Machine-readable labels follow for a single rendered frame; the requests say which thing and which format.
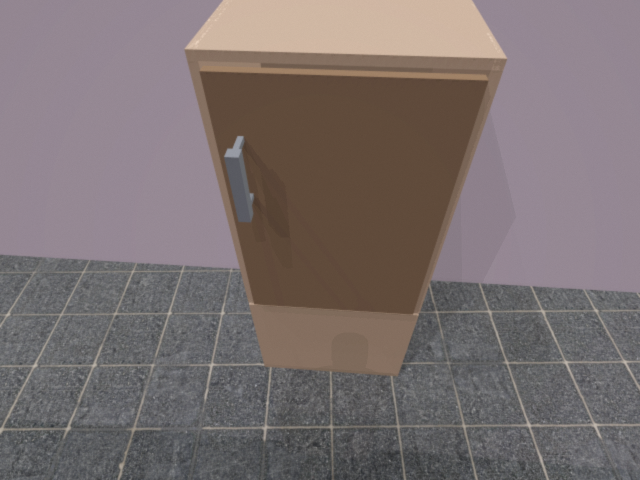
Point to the handle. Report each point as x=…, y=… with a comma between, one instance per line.
x=243, y=199

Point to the cupboard door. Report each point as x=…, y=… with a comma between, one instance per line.
x=352, y=174

